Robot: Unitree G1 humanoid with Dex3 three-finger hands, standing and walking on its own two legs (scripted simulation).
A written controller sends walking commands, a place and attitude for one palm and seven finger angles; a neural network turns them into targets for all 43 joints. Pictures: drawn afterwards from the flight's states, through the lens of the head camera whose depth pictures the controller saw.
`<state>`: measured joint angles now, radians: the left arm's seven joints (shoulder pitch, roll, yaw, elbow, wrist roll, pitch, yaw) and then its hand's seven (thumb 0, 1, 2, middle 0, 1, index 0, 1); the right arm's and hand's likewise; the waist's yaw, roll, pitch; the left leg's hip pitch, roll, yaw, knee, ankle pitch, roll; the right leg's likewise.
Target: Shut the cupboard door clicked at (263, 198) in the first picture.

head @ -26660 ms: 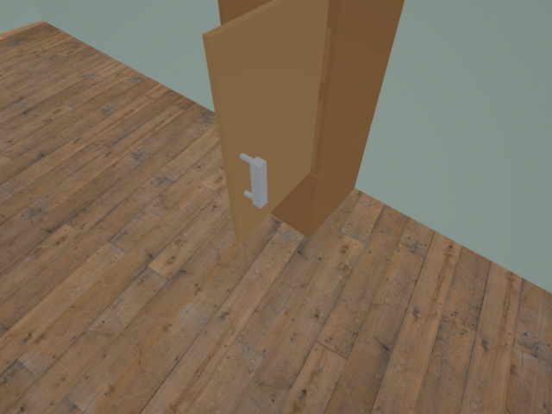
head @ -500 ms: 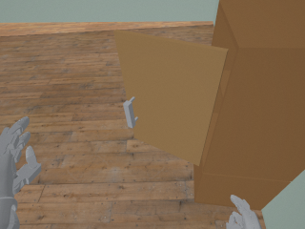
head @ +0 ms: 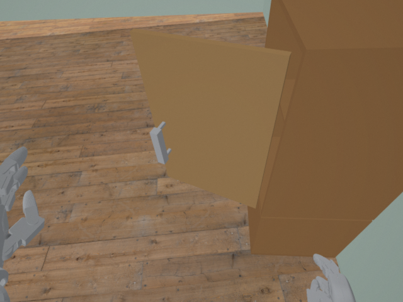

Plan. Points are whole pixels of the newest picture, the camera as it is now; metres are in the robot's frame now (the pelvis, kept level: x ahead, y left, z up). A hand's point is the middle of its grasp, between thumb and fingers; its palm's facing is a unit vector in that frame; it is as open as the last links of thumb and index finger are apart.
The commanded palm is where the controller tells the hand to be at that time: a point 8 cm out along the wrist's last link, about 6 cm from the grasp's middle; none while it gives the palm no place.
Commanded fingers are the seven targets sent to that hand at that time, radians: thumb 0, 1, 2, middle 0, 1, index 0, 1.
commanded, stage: step back with the hand held close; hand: left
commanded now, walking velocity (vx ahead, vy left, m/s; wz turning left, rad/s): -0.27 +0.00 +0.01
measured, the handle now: (163, 142) +0.61 +0.19 -0.10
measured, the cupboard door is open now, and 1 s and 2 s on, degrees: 68 68 68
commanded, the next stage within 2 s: stop stepping back and stand still in 1.04 s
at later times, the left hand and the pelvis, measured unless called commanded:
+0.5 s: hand out of the picture +0.12 +0.29 +0.15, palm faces +0.46 -0.75 -0.47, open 7.4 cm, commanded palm +0.05 +0.32 +0.18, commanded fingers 0.00 0.90 0.90 -0.20 -0.30 -0.20 -0.30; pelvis -0.08 +0.02 -0.02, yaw +2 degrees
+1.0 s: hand out of the picture +0.02 +0.30 +0.17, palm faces +0.52 -0.70 -0.49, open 7.4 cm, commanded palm -0.04 +0.32 +0.18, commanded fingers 0.00 0.90 0.90 -0.20 -0.30 -0.20 -0.30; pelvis -0.16 +0.01 -0.02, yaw +4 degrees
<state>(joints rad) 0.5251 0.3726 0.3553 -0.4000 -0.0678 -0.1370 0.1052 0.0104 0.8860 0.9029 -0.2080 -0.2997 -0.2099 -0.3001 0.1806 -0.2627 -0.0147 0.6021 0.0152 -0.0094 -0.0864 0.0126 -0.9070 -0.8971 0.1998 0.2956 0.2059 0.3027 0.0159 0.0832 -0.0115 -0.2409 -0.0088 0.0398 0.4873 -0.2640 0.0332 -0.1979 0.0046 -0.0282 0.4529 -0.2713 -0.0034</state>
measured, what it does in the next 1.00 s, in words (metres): walks backwards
